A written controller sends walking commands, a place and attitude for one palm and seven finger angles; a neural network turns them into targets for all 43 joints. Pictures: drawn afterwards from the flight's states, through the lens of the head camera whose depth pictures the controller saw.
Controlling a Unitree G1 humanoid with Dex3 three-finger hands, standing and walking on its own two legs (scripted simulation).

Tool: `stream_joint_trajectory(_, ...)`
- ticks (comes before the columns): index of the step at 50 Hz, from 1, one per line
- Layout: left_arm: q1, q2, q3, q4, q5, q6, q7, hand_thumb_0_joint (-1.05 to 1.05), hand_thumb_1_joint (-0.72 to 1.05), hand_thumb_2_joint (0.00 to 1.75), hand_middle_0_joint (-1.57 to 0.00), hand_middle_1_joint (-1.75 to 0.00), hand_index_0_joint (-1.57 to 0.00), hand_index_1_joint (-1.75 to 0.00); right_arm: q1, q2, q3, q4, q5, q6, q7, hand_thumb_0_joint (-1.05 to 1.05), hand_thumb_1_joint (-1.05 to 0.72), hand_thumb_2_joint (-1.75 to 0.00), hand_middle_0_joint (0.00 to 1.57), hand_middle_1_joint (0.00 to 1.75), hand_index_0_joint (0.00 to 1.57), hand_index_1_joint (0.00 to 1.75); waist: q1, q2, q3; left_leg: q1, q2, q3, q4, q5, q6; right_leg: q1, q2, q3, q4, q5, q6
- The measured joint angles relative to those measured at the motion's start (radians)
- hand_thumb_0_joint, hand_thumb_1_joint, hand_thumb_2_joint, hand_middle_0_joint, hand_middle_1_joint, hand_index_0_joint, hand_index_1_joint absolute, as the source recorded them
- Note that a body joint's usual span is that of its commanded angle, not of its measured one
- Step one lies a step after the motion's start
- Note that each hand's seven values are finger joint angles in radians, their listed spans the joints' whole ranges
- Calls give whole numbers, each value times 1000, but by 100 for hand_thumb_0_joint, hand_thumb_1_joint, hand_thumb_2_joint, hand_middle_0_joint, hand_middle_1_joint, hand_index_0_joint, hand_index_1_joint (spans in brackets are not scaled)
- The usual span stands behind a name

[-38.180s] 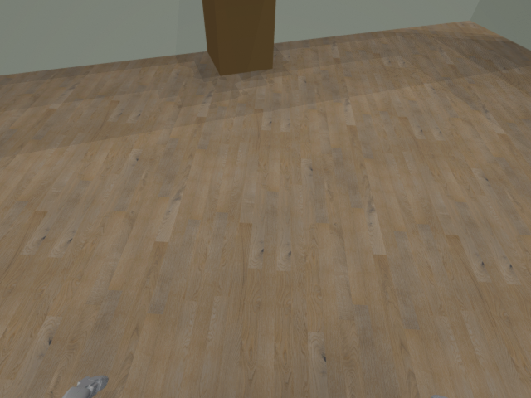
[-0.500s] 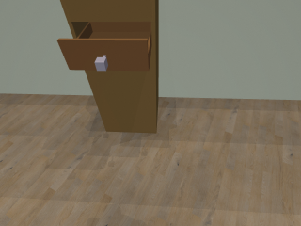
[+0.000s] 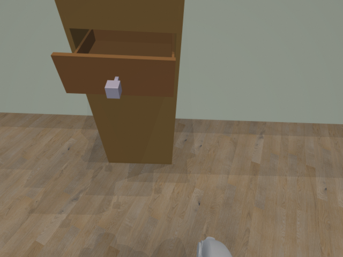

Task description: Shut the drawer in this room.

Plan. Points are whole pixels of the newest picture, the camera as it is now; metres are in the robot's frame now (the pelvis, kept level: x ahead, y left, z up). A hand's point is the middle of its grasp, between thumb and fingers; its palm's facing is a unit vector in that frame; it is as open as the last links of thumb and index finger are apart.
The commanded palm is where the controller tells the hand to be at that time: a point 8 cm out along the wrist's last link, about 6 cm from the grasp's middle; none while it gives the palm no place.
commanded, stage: take the last steps up to it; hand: left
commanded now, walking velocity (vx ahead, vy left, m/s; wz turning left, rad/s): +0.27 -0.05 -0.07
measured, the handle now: (114, 85) +0.60 +0.22 +0.06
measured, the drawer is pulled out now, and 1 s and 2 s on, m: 0.19 0.19 0.19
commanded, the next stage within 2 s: come to a stop and stand still in 0.26 s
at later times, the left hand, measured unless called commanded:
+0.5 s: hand (132, 234) +0.21 +0.12 -0.16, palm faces +0.02 -0.97 -0.24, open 7.2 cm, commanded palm none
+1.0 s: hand (124, 244) +0.19 +0.14 -0.18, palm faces +0.02 -0.97 -0.25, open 7.4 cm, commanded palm none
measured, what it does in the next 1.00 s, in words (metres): walks ahead: right foot, then left foot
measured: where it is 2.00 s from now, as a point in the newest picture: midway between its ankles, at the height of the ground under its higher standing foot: outside the picture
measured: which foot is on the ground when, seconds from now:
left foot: down 0.00-0.18, up 0.20-0.70, down 0.72-1.00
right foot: up 0.00-0.18, down 0.20-0.74, up 0.76-1.00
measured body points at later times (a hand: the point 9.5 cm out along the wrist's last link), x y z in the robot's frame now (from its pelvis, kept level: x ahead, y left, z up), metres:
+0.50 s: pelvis +0.17 -0.06 +0.00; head +0.19 -0.09 +0.45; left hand +0.21 +0.17 -0.14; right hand +0.20 -0.29 -0.17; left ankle +0.21 +0.11 -0.68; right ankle +0.20 -0.11 -0.74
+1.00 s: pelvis +0.17 -0.06 -0.01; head +0.20 -0.07 +0.44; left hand +0.19 +0.19 -0.16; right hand +0.24 -0.29 -0.17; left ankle +0.20 +0.08 -0.74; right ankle +0.13 -0.18 -0.74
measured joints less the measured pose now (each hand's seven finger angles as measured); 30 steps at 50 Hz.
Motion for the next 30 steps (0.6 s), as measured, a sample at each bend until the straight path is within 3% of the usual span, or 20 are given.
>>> stream_joint_trajectory(4, -74, -4, -8, -28, -5, 2, -6, 1, 91, 90, -20, -30, -19, -30, 52, 20, 4, 28, -9, 0, -3, 0, -92, -90, 20, 30, 20, 30, -37, 17, 29, 49, 7, 5, -9, -43, -19, 26, 10, -28, -181, 0, -20)
stream_joint_trajectory(8, -124, -11, -20, -56, -8, -19, -6, 1, 91, 90, -20, -30, -19, -30, 85, 25, 4, 58, -9, 11, 0, 1, -91, -90, 20, 30, 20, 30, -60, 46, 61, 73, 42, 12, 64, -126, -49, 130, 58, -59, -392, -31, -64)
stream_joint_trajectory(9, -124, -10, -22, -62, -6, -34, -6, 1, 91, 90, -20, -30, -19, -30, 95, 27, 2, 66, -5, 16, 2, 1, -91, -90, 20, 30, 20, 30, -59, 45, 62, 56, 53, 12, 142, -156, -54, 179, 69, -65, -451, 0, -76)
stream_joint_trajectory(11, -124, -9, -21, -64, -5, -67, 0, 1, 91, 90, -20, -30, -19, -30, 85, 29, -1, 75, 7, 33, 11, 1, -91, -90, 20, 30, 20, 30, -47, 39, 70, -73, 70, -25, 478, -198, -47, 201, 77, -64, -436, 24, -129)
stream_joint_trajectory(13, -117, -17, -25, -58, -14, -71, 9, 1, 91, 90, -20, -30, -19, -30, 45, 16, -7, 60, 15, 48, 13, 1, -91, -90, 20, 30, 20, 30, -50, 46, 91, -222, 65, -98, 808, -192, -29, 240, 88, -73, -426, -30, -139)
stream_joint_trajectory(16, -84, -32, -28, -34, -21, -60, 20, 0, 91, 90, -20, -30, -20, -30, -27, -10, -20, 20, 7, 59, 16, 1, -91, -90, 20, 30, 20, 30, -44, 57, 85, -402, 83, -133, 983, -77, -21, 313, 107, -77, -508, -29, -127)
stream_joint_trajectory(19, -49, -23, -14, -14, -20, -58, 37, -1, 95, 90, -21, -30, -20, -30, -91, -32, -29, -27, -5, 62, 17, 1, -91, -90, 20, 30, 19, 29, -40, 68, 60, -519, 112, -151, 928, 2, -34, 367, 125, -82, -594, -8, -134)
stream_joint_trajectory(22, -17, -21, -20, 8, -13, -51, 36, -1, 95, 90, -20, -30, -20, -30, -145, -48, -29, -59, -9, 64, 14, 1, -91, -90, 20, 30, 19, 29, -31, 75, 34, -560, 124, -159, 795, 36, -55, 401, 135, -81, -650, 0, -136)
stream_joint_trajectory(30, 32, -59, -38, 37, -5, -26, 39, 1, 93, 90, -20, -30, -20, -30, -241, -58, -18, -73, 6, 85, 4, 0, -92, -90, 20, 30, 19, 29, 23, 79, 18, -442, 76, -155, 451, -29, -88, 422, 132, -60, -633, -46, -125)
